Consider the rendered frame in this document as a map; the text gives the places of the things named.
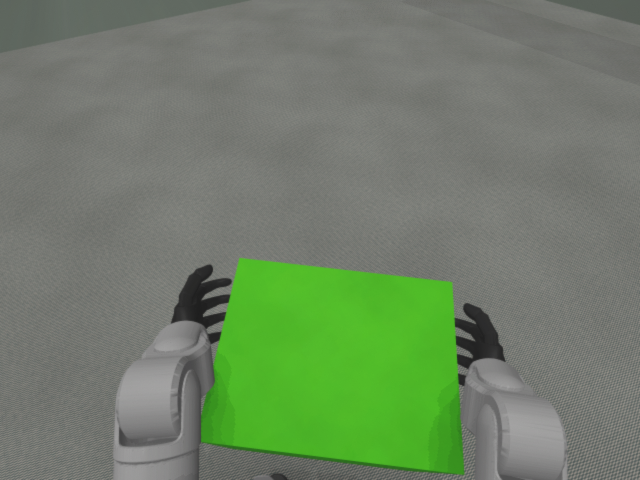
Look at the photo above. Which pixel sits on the left robot hand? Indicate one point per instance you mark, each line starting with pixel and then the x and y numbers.
pixel 191 307

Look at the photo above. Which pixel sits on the right robot hand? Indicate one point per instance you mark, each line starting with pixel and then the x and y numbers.
pixel 485 335

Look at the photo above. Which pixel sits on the robot right forearm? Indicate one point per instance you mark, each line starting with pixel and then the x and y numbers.
pixel 519 436

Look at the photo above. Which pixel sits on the carton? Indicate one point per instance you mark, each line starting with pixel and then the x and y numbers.
pixel 338 365

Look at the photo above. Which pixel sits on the robot left forearm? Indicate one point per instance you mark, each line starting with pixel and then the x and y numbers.
pixel 157 428

